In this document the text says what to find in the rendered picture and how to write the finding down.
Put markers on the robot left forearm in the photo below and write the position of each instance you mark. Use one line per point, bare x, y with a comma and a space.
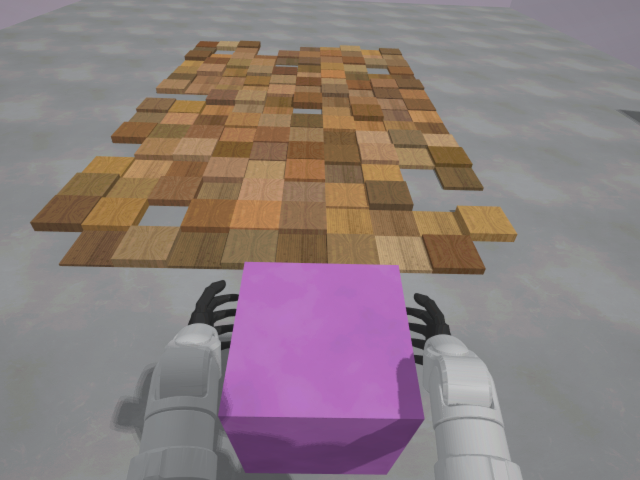
178, 432

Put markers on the left robot hand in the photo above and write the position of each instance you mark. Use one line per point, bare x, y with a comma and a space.
203, 312

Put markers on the carton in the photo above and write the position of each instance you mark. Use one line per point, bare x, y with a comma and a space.
321, 375

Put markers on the right robot hand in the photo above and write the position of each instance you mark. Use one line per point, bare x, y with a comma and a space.
434, 319

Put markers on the robot right forearm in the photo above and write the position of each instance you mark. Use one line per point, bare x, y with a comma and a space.
469, 429

